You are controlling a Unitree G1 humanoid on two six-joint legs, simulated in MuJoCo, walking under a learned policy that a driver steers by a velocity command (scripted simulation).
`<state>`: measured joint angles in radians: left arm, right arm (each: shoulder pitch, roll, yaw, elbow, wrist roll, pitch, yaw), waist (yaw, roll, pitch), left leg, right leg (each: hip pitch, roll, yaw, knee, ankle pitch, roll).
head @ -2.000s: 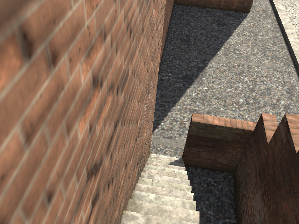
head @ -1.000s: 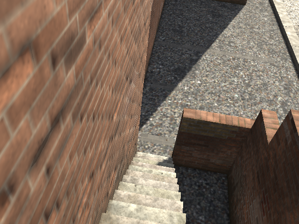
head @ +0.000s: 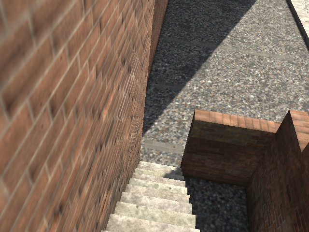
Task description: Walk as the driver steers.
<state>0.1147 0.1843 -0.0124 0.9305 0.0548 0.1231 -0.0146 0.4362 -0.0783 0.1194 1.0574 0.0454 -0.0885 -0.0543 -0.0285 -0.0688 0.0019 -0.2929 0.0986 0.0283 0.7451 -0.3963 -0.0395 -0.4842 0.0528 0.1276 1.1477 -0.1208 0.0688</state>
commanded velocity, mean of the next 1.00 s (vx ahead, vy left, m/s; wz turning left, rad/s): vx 0.06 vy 0.00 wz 0.00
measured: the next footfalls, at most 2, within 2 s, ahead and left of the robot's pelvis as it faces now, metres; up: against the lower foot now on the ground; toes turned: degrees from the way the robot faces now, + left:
right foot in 0.02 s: +0.00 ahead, -0.17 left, +0.00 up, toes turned +4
right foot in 1.58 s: +0.23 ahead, -0.17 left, -0.22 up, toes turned -1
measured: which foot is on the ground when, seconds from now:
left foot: down 0.00-1.00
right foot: up 0.00-0.00, down 0.02-1.00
